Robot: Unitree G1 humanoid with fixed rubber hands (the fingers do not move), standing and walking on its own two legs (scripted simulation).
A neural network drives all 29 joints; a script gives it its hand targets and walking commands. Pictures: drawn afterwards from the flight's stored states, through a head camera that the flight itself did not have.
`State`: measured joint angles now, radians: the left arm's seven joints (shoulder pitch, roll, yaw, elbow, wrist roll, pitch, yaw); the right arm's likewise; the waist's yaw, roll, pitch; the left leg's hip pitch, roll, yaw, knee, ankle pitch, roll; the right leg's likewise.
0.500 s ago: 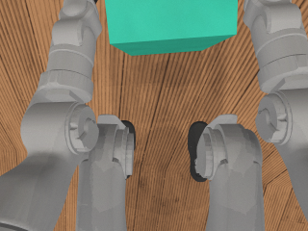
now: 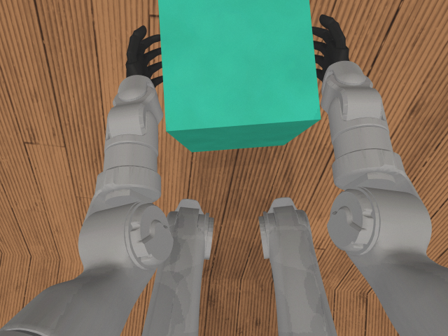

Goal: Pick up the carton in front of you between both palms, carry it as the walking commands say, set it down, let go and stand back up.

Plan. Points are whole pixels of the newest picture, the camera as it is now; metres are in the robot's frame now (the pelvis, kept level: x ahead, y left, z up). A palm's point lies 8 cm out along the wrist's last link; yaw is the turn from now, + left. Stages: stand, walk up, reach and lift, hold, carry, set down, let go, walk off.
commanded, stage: reach and lift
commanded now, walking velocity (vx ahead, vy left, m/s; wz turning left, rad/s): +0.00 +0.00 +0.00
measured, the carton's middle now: (235, 86) +0.53 -0.01 -0.14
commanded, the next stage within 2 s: none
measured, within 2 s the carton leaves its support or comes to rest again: neither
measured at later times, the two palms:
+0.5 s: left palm (88, 47) +0.48 +0.14 +0.08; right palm (385, 38) +0.48 -0.16 +0.08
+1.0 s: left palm out of the picture +0.43 +0.15 +0.23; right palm out of the picture +0.43 -0.15 +0.23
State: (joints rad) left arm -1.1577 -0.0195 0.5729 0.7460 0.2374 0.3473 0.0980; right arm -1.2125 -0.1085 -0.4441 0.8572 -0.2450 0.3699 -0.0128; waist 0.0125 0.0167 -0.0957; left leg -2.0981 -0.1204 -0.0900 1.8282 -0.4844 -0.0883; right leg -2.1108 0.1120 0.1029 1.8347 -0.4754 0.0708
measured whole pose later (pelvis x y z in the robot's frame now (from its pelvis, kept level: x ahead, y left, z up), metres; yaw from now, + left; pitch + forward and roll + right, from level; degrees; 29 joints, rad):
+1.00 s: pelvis +0.09 +0.00 +0.26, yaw -1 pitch +19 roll +0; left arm -0.42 -0.15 0.36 0.55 0.21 0.34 0.06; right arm -0.42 0.11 -0.32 0.56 -0.20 0.36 -0.03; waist 0.00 0.01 -0.19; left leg -0.86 -0.07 -0.14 0.90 -0.38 -0.03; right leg -0.86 0.07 0.14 0.89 -0.37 0.03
